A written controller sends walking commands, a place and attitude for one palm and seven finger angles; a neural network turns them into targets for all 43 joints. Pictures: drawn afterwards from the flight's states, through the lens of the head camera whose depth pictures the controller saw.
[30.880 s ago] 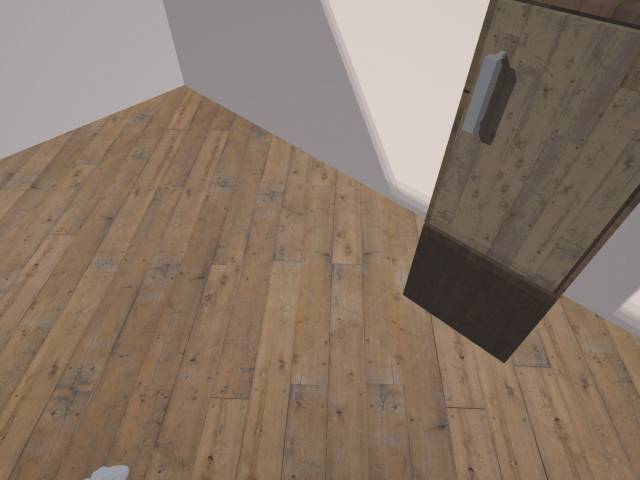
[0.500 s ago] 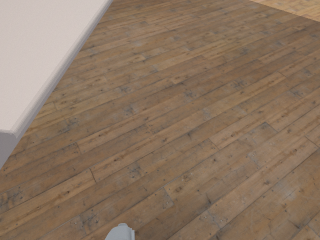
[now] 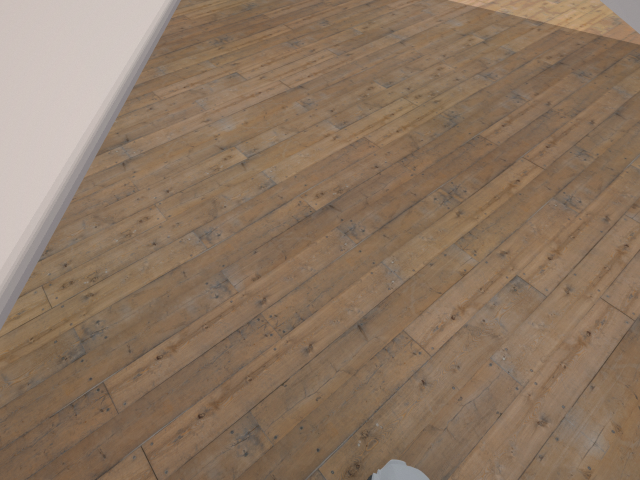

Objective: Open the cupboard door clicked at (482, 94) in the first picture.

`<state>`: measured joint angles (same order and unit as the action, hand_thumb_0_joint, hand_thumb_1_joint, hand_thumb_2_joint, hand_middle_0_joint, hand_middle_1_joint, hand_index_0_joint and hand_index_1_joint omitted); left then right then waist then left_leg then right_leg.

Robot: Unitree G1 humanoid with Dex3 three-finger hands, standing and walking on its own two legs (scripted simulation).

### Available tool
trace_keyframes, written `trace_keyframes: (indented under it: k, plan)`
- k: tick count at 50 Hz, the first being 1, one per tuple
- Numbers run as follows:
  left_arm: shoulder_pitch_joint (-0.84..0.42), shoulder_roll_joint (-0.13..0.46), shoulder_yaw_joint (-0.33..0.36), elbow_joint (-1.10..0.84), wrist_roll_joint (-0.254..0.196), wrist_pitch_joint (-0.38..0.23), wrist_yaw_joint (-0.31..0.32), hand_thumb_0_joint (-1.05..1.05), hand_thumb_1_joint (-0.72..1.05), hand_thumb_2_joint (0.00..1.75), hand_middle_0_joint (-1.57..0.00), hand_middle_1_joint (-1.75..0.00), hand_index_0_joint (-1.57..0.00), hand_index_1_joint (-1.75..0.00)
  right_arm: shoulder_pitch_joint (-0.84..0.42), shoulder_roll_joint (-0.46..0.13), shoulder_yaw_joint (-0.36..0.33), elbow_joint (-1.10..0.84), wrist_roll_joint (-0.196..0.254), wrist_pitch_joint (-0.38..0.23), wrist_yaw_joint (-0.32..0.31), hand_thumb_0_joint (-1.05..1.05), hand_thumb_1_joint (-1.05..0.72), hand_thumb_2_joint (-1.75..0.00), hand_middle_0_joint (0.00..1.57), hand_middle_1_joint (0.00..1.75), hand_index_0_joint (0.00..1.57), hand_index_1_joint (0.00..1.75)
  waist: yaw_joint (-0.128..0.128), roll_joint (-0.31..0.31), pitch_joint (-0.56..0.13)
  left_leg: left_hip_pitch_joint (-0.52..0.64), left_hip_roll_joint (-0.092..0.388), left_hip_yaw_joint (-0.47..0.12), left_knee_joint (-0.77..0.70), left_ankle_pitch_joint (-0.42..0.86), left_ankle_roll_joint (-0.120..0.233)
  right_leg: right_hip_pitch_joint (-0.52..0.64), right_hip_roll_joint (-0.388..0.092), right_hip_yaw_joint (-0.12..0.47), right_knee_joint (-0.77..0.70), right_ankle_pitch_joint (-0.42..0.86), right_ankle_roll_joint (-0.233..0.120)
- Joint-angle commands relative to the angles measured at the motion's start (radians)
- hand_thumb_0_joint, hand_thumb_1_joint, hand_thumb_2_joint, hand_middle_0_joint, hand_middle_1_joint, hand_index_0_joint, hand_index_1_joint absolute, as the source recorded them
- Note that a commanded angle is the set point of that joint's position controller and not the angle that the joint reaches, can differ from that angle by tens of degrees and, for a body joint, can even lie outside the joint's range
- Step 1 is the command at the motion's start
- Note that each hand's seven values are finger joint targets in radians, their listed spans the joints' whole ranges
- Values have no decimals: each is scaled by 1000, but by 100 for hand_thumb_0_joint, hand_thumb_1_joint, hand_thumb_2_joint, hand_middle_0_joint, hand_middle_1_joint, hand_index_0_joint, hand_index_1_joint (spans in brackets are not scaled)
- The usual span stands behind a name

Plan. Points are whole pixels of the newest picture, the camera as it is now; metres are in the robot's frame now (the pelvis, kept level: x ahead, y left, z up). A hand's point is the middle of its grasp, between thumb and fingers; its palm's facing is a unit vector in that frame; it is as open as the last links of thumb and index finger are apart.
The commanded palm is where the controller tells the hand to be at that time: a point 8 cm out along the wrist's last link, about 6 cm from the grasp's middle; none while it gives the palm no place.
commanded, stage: turn to face it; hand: left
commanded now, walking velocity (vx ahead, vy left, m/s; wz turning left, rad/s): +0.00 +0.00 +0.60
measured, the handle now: out of the picture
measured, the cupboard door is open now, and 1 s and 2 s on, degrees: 48 48 48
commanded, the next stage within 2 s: none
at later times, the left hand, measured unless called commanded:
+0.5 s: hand (194, 441) +0.20 +0.21 -0.20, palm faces +0.24 -0.95 -0.19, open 7.3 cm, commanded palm none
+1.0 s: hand (226, 465) +0.17 +0.14 -0.16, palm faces +0.52 -0.81 -0.27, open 7.4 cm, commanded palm none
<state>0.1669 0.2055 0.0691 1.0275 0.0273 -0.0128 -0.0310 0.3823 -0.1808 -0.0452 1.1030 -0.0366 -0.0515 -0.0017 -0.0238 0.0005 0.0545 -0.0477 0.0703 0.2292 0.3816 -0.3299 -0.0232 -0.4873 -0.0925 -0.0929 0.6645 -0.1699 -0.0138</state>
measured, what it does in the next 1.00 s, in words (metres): walks ahead, turning left: right foot, then left foot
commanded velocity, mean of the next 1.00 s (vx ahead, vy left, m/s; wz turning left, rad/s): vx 0.00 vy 0.00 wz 0.60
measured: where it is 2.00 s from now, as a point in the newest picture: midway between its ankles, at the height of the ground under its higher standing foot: (345, 457)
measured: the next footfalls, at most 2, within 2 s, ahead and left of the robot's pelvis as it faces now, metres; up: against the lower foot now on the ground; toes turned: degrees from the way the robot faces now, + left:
right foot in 0.06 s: +0.15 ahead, -0.13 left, +0.00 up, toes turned -7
left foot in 0.40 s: +0.24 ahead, +0.11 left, +0.00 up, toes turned +19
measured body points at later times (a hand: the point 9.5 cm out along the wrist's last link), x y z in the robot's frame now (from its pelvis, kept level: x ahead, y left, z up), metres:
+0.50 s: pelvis +0.16 +0.00 -0.02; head +0.19 +0.03 +0.43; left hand +0.19 +0.26 -0.18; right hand +0.28 -0.23 -0.15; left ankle +0.20 +0.10 -0.74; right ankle +0.12 -0.14 -0.67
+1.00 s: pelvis +0.22 -0.05 +0.00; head +0.28 -0.04 +0.45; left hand +0.14 +0.19 -0.14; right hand +0.45 -0.22 -0.15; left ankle +0.15 +0.06 -0.68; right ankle +0.24 -0.16 -0.74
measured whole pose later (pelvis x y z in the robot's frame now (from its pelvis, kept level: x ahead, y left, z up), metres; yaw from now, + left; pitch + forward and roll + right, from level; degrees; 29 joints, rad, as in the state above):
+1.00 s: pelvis +0.22 -0.05 +0.00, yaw +32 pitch +1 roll +3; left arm 0.24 0.19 0.03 0.90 0.02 0.00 0.02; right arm 0.11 -0.25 -0.07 0.92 -0.01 0.07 0.03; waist 0.00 -0.02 0.10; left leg -0.46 0.01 0.07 0.92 -0.45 -0.07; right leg -0.20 -0.13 -0.17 0.52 -0.33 0.00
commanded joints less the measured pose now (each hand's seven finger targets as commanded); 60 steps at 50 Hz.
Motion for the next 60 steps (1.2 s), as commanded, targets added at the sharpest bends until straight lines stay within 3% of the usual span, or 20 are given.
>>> trace_keyframes:
  k: [1,3,6,9,17,18,19,21,26,36,37,38,39,42,45,52,54,56,57,60]
  plan:
    - [195,85,13,7,6,-43,5,0,90,90,-20,-30,-20,-30,31,-113,-12,-29,15,-7,-5,0,-90,-90,20,30,20,30,110,-21,-64,-211,149,-47,205,413,68,461,39,9,-160,50,-53]
    - [381,249,41,61,-14,-56,27,0,90,90,-20,-30,-20,-30,51,-54,-1,-62,38,-4,-5,0,-90,-90,20,30,20,30,143,-296,-236,-502,-34,-84,763,-318,7,711,-394,487,-340,313,-220]
    - [151,125,7,0,-15,-46,53,0,90,90,-20,-30,-20,-30,-33,-42,-6,-52,33,19,-15,0,-90,-90,20,30,20,30,65,-146,-96,-521,69,-236,825,-150,1,432,-324,239,-362,364,-176]
    - [80,85,-9,-17,-9,-53,51,0,90,90,-20,-30,-20,-30,6,7,7,-32,27,45,-6,0,-90,-90,20,30,20,30,9,-144,-70,-431,51,-176,640,-93,-21,332,-259,15,-346,544,-123]
    - [32,124,22,-70,-11,-18,56,0,90,90,-20,-30,-20,-30,-45,-40,-8,-113,15,59,22,0,-90,-90,20,30,20,30,-18,-105,-67,-255,-7,-82,212,139,-6,303,-228,-119,-156,294,-38]
    - [36,118,22,-83,-14,-10,55,0,90,90,-20,-30,-20,-30,8,-89,-22,-107,10,56,21,0,-90,-90,20,30,20,30,-44,5,-113,-129,18,-137,150,320,17,234,-199,-137,-18,183,-1]
    - [54,71,18,-114,-24,1,52,0,90,90,-20,-30,-20,-30,55,-203,-46,-122,-2,50,12,0,-90,-90,20,30,20,30,-63,289,-137,-40,247,-491,63,608,147,43,-63,-167,210,-238,78]
    - [-54,78,5,-190,-11,20,55,0,90,90,-20,-30,-20,-30,47,-271,-60,-143,2,55,-13,0,-90,-90,20,30,20,30,-75,196,-130,-106,380,-727,-40,466,285,-89,13,49,539,-514,80]
    - [-8,73,18,-147,-8,27,40,0,90,90,-20,-30,-20,-30,-145,-217,-47,-218,9,40,-20,0,-90,-90,20,30,20,30,8,137,-134,-186,196,-465,-45,345,170,-68,5,96,498,-237,94]
    - [98,108,20,-176,-11,22,46,0,90,90,-20,-30,-20,-30,-253,-254,-80,-279,15,79,1,0,-90,-90,20,30,20,30,49,134,-130,-352,99,-506,42,177,127,310,85,43,-149,-105,74]
    - [136,160,33,-175,-3,12,53,0,90,90,-20,-30,-20,-30,-265,-206,-77,-295,23,83,6,0,-90,-90,20,30,20,30,68,6,-129,-475,20,-446,156,53,72,425,-29,152,-320,-150,38]
    - [145,256,51,-184,12,4,59,0,90,90,-20,-30,-20,-30,-270,-139,-66,-319,27,83,13,0,-90,-90,20,30,20,30,81,-292,-106,-635,-134,-252,414,-179,-18,453,-311,458,-444,-187,-77]
    - [104,274,39,-204,4,10,60,0,90,90,-20,-30,-20,-30,-299,-169,-67,-330,17,83,20,0,-90,-90,20,30,20,30,78,-247,-72,-588,-104,-257,659,-268,-13,299,-415,470,-456,-122,-150]
    - [-4,163,16,-218,-3,0,68,0,90,90,-20,-30,-20,-30,-265,-150,-61,-280,17,100,26,0,-90,-90,20,30,20,30,2,-217,-48,-589,-32,-253,844,-129,-36,316,-258,205,-328,247,-113]
    - [95,169,14,-190,-3,-9,64,0,90,90,-20,-30,-20,-30,-316,-117,-42,-281,24,99,33,0,-90,-90,20,30,20,30,45,-219,-83,-552,-46,-175,650,-129,-51,465,-222,71,-244,605,-78]
    - [137,230,37,-164,0,-5,60,0,90,90,-20,-30,-20,-30,-334,-114,-25,-287,29,86,35,0,-90,-90,20,30,20,30,52,-216,-117,-348,-81,-84,256,-63,-17,503,-259,-11,-125,698,-61]
    - [104,231,38,-173,-13,-4,54,0,90,90,-20,-30,-20,-30,-221,-164,-40,-259,19,77,30,0,-90,-90,20,30,20,30,-19,-147,-170,-94,-67,-96,70,180,13,357,-239,-74,57,583,4]
    - [34,126,6,-249,-19,8,46,0,90,90,-20,-30,-20,-30,-76,-352,-86,-242,17,74,19,0,-90,-90,20,30,20,30,-91,301,-227,167,371,-625,36,887,262,-105,-35,-48,474,-496,109]
    - [-8,152,13,-273,-8,24,56,0,90,90,-20,-30,-20,-30,-52,-346,-83,-228,18,76,12,0,-90,-90,20,30,20,30,-93,127,-213,107,376,-587,53,767,293,-128,-34,55,528,-492,99]
    - [-14,135,22,-217,-9,44,50,0,90,90,-20,-30,-20,-30,-225,-275,-67,-270,13,73,-9,0,-90,-90,20,30,20,30,-16,187,-82,-147,221,-498,-30,415,208,-82,-30,108,511,-313,101]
